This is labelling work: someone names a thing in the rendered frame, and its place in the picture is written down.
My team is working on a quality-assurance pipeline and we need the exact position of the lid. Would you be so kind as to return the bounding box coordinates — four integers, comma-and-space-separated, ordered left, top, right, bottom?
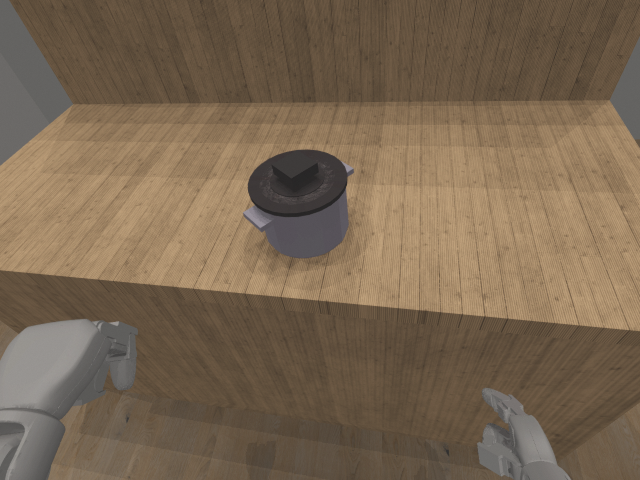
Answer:
248, 149, 347, 217

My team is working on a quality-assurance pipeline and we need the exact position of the robot right hand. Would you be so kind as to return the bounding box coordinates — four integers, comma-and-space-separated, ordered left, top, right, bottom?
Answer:
477, 388, 558, 480

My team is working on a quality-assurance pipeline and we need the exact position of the pot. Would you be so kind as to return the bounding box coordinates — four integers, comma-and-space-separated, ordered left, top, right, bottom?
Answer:
243, 161, 354, 258

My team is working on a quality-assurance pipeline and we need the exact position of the knob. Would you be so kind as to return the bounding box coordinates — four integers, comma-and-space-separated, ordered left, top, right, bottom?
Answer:
272, 150, 319, 188

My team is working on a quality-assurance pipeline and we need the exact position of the robot left hand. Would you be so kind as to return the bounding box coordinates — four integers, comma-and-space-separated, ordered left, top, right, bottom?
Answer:
0, 319, 138, 420

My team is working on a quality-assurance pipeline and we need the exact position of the table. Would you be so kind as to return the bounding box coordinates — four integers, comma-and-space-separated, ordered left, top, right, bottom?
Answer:
0, 0, 640, 460

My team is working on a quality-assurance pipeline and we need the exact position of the left robot forearm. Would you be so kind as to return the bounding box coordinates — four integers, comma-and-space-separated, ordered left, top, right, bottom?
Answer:
0, 408, 65, 480

